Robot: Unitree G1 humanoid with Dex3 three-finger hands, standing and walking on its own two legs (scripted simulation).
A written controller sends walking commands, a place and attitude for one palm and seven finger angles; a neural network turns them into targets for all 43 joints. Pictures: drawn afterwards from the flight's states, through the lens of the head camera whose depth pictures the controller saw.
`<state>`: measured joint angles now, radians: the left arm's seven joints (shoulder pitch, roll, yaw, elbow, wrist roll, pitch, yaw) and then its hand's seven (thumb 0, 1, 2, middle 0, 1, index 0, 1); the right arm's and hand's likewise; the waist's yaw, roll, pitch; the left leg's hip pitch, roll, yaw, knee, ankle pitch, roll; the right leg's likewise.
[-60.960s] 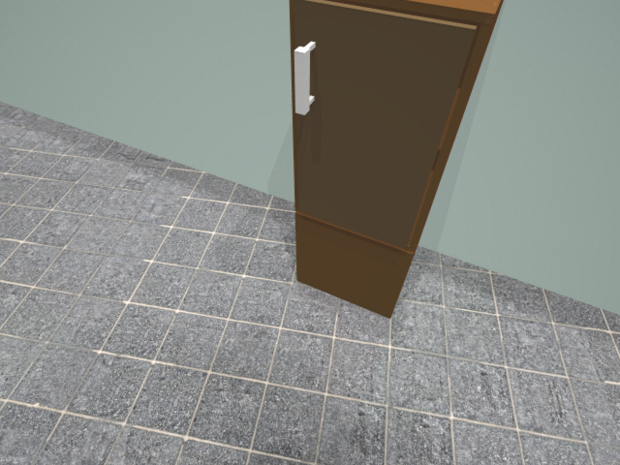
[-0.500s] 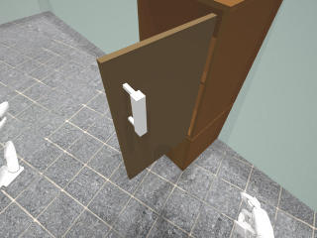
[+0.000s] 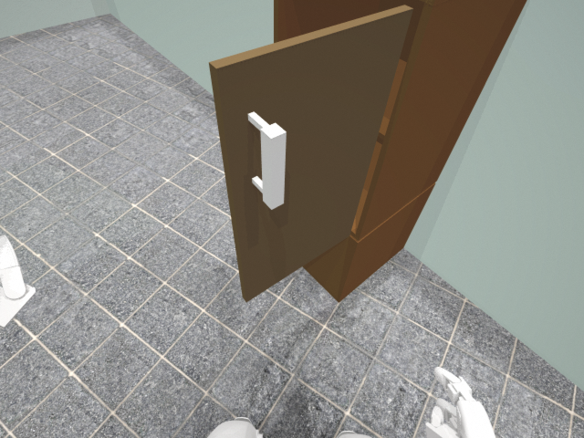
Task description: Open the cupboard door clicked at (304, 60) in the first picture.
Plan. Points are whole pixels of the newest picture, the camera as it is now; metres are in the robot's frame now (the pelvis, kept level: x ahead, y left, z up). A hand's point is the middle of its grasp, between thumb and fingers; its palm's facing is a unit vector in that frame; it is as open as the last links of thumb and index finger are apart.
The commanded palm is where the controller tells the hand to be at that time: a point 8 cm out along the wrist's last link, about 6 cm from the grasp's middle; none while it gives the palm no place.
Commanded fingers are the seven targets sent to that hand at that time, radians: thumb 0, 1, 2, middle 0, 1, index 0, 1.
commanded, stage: step back with the hand held close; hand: left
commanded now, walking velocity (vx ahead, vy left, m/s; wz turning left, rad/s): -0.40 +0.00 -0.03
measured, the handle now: (264, 161) +0.46 +0.07 +0.13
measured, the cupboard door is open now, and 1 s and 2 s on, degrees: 87 87 87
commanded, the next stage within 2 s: stop stepping back and stand still in 0.22 s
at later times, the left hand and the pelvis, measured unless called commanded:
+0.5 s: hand (9, 434) +0.10 +0.21 +0.19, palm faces +0.30 -0.81 -0.51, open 7.4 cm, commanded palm +0.04 +0.27 +0.20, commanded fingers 0.00 0.90 0.90 -0.20 -0.30 -0.20 -0.30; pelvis -0.12 -0.02 +0.01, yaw -4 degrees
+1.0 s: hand out of the picture +0.01 +0.24 +0.19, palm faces +0.40 -0.80 -0.45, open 7.4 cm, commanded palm -0.03 +0.28 +0.20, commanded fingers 0.00 0.90 0.90 -0.20 -0.30 -0.20 -0.30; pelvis -0.18 -0.01 +0.01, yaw -2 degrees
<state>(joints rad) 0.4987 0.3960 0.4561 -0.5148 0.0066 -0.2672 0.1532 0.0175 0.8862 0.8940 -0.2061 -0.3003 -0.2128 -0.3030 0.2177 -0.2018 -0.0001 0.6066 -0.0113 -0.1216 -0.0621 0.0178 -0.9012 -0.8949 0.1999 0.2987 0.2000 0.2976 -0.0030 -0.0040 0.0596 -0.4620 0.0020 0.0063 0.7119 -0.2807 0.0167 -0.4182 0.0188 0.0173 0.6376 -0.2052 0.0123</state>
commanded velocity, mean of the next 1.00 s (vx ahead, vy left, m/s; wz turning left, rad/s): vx -0.04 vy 0.04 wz -0.01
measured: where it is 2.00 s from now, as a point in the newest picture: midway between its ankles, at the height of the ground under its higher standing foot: outside the picture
